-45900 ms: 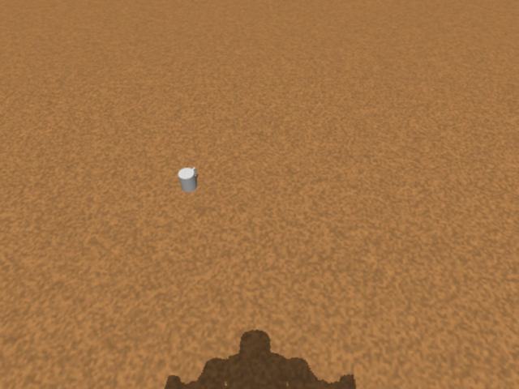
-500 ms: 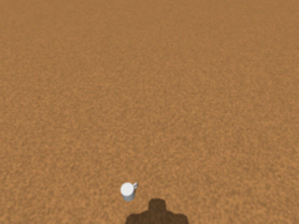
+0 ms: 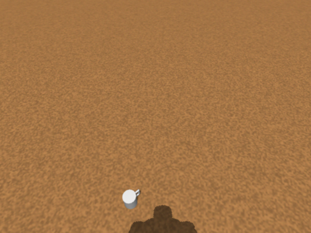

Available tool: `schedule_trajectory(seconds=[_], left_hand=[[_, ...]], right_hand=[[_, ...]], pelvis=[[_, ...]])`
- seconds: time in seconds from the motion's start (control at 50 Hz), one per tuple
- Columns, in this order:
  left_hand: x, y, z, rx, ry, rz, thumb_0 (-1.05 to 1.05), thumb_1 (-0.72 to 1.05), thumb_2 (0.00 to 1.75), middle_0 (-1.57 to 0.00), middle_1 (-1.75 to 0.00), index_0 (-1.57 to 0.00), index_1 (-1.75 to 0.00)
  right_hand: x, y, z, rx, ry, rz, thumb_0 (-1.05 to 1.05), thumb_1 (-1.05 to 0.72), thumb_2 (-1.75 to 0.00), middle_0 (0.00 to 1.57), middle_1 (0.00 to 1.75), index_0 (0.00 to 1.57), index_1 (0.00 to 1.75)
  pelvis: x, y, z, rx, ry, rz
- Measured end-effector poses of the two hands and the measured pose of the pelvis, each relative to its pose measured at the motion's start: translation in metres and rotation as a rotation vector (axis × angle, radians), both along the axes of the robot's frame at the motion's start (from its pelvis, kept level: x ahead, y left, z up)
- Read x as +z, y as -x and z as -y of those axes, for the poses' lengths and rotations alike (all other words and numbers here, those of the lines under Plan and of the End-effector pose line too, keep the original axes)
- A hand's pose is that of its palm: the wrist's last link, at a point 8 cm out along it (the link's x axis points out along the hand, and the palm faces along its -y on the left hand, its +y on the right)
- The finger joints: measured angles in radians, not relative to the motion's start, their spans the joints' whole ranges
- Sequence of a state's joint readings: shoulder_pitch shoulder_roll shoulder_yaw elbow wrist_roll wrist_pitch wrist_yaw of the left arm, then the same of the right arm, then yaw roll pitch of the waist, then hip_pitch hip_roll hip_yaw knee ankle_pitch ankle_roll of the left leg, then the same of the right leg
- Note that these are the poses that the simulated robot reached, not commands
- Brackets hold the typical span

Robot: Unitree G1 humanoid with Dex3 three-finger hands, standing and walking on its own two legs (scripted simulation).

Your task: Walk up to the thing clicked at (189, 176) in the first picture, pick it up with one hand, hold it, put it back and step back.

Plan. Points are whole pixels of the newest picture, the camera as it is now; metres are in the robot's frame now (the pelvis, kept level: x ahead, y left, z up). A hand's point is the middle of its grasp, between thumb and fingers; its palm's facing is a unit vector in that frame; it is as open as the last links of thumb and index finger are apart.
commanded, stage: stand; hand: left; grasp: from above
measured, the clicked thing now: (132, 197) +0.49 +0.17 -0.73
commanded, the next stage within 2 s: step back in 1.32 s
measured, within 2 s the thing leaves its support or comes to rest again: neither
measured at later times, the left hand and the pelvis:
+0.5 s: hand out of the picture +0.08 +0.24 -0.16, palm faces +0.01 -0.95 -0.32, open 7.4 cm; pelvis +0.01 -0.01 +0.00, yaw +0 degrees
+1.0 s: hand out of the picture +0.09 +0.24 -0.16, palm faces -0.01 -0.94 -0.33, open 7.4 cm; pelvis +0.02 -0.01 +0.00, yaw +0 degrees
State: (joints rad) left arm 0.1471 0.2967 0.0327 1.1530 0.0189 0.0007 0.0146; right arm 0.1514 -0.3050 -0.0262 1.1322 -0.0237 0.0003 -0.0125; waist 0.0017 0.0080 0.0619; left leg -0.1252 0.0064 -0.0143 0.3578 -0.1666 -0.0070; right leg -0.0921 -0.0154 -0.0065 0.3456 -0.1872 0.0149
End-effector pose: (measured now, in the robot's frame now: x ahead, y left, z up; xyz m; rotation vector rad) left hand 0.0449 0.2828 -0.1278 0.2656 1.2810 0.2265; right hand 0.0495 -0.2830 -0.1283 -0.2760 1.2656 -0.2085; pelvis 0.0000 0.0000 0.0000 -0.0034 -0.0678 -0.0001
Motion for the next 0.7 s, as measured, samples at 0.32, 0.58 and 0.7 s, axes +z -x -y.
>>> schedule_trajectory(seconds=[0.32, 0.58, 0.7], left_hand=[[0.004, -0.021, 0.002, -0.011, -0.003, 0.016, 0.01, 0.9, 0.9, -0.21, -0.3, -0.2, -0.3], [0.005, -0.032, 0.003, -0.022, -0.004, 0.028, 0.01, 0.9, 0.9, -0.21, -0.3, -0.2, -0.3], [0.006, -0.033, 0.002, -0.024, -0.006, 0.02, 0.01, 0.9, 0.9, -0.21, -0.3, -0.2, -0.3]], right_hand=[[0.001, -0.015, 0.006, 0.01, 0.003, 0.008, 0.0, -0.91, -0.89, 0.2, 0.3, 0.2, 0.3], [0.004, -0.023, 0.01, 0.012, 0.005, 0.013, 0.0, -0.91, -0.89, 0.2, 0.3, 0.2, 0.3], [0.004, -0.024, 0.013, 0.013, 0.008, 0.005, 0.0, -0.91, -0.89, 0.2, 0.3, 0.2, 0.3]], pelvis=[[0.001, -0.009, 0.004, -0.003, -0.001, -0.01], [0.002, -0.013, 0.007, -0.003, -0.002, -0.022], [0.002, -0.015, 0.007, -0.003, -0.002, -0.026]])
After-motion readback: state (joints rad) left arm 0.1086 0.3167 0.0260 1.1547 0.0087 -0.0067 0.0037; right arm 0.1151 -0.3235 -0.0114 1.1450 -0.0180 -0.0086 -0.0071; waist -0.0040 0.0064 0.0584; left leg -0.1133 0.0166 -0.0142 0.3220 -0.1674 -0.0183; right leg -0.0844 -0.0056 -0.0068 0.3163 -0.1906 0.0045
